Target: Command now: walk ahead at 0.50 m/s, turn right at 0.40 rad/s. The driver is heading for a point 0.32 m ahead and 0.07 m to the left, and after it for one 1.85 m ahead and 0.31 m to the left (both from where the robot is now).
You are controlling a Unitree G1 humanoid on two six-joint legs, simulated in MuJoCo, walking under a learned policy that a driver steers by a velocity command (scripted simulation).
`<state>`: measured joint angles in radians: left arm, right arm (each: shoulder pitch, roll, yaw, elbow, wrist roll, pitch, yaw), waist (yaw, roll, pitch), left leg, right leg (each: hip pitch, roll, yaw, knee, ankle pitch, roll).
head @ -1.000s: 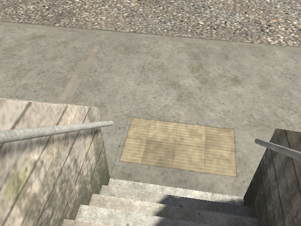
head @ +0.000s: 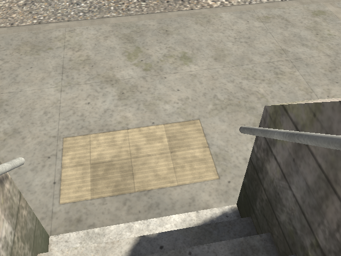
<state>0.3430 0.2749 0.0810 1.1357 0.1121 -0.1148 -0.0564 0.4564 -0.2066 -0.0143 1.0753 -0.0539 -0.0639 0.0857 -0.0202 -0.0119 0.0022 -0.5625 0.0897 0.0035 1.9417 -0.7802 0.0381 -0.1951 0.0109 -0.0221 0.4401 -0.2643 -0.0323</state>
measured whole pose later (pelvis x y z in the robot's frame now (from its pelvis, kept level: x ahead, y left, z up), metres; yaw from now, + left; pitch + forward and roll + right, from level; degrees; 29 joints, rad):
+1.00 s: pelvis +0.38 +0.00 -0.42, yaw +23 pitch +3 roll +2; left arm 0.40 0.28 0.04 0.84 0.09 -0.08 -0.04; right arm 0.34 -0.22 0.02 0.74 -0.01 -0.03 0.05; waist -0.01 -0.03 -0.06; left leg -1.05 -0.09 -0.05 2.13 -0.49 -0.05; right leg -0.27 0.01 -0.06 0.33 -0.03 -0.15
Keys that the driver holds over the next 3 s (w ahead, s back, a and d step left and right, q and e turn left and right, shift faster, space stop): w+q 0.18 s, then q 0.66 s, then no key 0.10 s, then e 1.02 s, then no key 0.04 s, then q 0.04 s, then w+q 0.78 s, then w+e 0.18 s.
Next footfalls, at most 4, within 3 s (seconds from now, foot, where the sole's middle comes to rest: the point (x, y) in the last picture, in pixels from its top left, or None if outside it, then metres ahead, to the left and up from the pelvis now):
0.30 left None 0.25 0.11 -1.00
0.84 right None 0.48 -0.04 -1.22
1.66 left None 0.44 0.27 -1.22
2.04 right None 0.24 0.13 -1.00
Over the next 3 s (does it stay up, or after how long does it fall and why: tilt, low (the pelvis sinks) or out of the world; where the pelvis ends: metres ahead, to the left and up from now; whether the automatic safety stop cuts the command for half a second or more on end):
stays up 0.46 0.32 -0.48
